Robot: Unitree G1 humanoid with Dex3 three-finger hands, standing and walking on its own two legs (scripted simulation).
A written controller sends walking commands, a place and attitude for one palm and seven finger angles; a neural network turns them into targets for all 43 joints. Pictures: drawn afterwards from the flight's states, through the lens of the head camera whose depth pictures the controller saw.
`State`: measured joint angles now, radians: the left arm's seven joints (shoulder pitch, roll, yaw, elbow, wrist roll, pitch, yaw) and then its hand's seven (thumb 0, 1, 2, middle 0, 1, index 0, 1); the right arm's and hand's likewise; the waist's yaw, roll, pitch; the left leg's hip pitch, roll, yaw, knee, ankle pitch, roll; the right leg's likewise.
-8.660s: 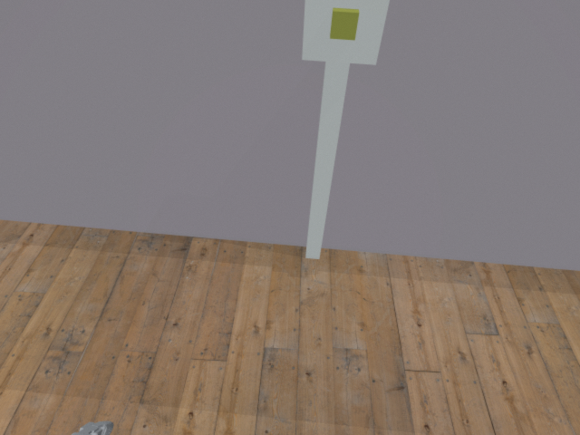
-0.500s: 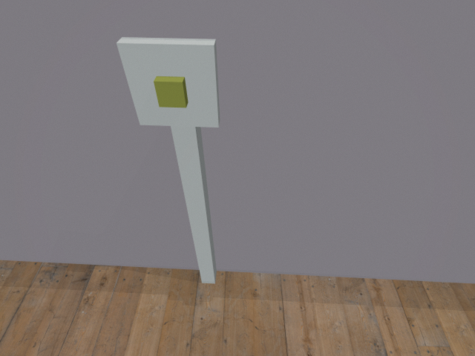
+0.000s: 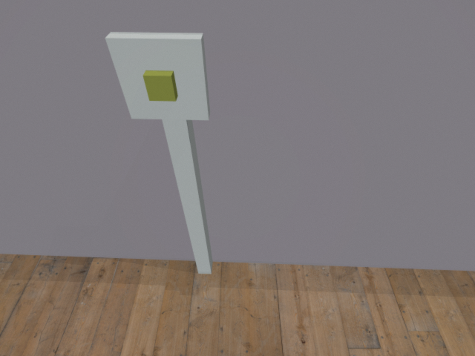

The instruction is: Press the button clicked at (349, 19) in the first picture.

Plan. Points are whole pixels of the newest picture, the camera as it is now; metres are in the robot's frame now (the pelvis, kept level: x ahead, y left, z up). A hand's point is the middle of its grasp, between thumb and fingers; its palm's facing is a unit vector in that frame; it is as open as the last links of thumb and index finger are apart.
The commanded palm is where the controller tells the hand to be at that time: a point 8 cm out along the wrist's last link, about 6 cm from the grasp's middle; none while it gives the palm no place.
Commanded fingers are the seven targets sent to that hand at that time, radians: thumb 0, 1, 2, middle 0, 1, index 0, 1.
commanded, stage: come to a stop and stand still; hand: left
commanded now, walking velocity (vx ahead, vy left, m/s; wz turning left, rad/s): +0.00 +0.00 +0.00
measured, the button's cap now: (161, 85) +0.58 +0.19 +0.18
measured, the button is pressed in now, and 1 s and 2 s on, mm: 0 0 0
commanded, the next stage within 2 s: look again from close up in 0.42 s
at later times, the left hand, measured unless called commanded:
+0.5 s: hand out of the picture +0.06 +0.20 -0.16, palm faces -0.01 -0.96 -0.28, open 7.4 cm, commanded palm none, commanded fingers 0.00 0.90 0.90 -0.20 -0.30 -0.20 -0.30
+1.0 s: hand out of the picture +0.07 +0.20 -0.16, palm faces -0.01 -0.96 -0.28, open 7.4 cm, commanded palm none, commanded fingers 0.00 0.90 0.90 -0.20 -0.30 -0.20 -0.30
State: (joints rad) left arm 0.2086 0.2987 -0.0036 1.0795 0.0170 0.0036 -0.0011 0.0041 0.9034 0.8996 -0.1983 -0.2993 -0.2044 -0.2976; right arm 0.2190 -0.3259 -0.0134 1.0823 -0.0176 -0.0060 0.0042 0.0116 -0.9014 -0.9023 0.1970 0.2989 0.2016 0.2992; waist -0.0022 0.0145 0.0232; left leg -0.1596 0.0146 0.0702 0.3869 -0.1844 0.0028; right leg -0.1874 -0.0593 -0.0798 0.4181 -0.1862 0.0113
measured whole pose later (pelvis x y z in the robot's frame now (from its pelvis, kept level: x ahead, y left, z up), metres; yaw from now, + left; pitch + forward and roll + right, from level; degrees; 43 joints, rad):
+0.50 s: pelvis +0.01 -0.02 +0.00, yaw +0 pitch -2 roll +0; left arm 0.19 0.26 -0.01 1.09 0.02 -0.01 0.00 0.00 0.90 0.90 -0.20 -0.30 -0.21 -0.30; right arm 0.19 -0.27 0.00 1.12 -0.02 -0.01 0.00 0.01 -0.90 -0.90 0.20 0.30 0.20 0.30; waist 0.00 0.02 0.03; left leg -0.15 0.05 0.05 0.37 -0.18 -0.03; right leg -0.17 -0.02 -0.10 0.39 -0.19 -0.02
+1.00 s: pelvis +0.03 -0.01 +0.00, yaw +0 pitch -2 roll +0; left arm 0.19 0.26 0.00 1.10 0.02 -0.01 0.01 0.00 0.90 0.90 -0.20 -0.30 -0.20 -0.30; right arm 0.17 -0.27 0.00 1.12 -0.01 -0.01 0.00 0.01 -0.90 -0.90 0.20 0.30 0.20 0.30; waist 0.01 0.01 0.03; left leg -0.12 0.04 0.06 0.35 -0.20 -0.02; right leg -0.14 -0.03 -0.09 0.37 -0.20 -0.01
